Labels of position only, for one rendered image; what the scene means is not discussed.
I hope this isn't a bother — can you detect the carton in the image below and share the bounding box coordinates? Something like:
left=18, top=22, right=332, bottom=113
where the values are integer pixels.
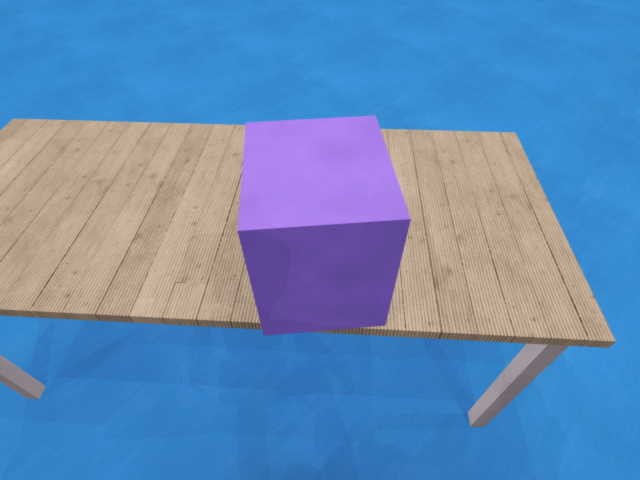
left=238, top=115, right=411, bottom=336

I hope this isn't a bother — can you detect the table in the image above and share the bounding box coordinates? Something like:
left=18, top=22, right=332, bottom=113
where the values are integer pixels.
left=0, top=119, right=616, bottom=427

